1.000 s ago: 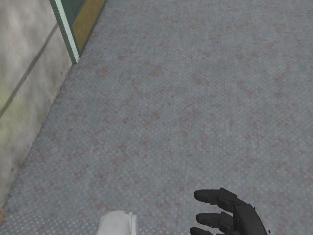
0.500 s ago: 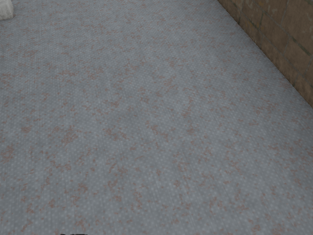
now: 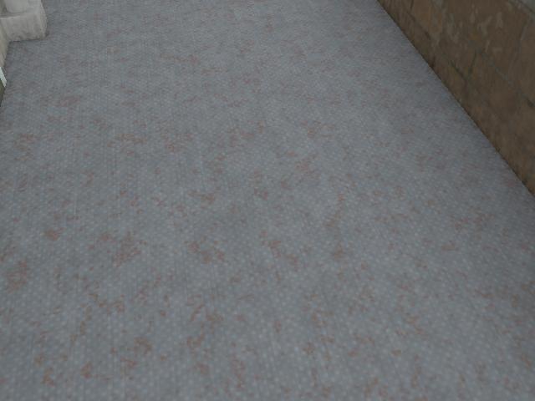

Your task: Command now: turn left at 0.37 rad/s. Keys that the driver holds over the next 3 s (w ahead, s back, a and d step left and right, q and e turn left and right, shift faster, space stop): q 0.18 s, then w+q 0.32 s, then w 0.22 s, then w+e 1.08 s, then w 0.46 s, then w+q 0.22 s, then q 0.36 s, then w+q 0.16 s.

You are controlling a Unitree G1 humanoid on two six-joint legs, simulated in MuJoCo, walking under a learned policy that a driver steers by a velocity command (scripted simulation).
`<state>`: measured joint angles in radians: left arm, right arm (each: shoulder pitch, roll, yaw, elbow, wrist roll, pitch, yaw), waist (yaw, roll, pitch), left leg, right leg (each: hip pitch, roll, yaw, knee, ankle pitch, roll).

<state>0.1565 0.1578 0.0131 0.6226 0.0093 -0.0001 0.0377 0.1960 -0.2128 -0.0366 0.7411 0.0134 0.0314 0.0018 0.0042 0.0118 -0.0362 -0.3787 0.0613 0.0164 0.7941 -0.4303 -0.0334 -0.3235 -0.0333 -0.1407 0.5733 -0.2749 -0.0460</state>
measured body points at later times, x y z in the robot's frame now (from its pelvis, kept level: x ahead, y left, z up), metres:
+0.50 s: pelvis +0.05 +0.01 +0.00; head +0.05 +0.00 +0.45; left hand +0.14 +0.31 -0.07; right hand +0.26 -0.21 -0.10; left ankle -0.01 +0.12 -0.70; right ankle +0.08 -0.10 -0.73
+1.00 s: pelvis +0.25 +0.16 +0.00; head +0.28 +0.18 +0.45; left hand +0.17 +0.42 -0.14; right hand +0.52 +0.00 -0.08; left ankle +0.27 +0.28 -0.73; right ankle +0.16 -0.04 -0.62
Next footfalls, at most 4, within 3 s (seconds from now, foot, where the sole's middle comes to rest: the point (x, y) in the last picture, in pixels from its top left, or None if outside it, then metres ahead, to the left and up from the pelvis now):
0.06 left None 0.03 0.13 -0.77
0.44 right None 0.12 -0.09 -0.77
0.90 left None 0.31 0.30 -0.77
1.42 right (236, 354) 0.66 0.12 -0.77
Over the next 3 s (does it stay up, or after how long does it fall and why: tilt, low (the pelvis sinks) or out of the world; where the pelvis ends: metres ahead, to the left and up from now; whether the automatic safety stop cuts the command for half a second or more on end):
stays up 1.24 0.12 0.00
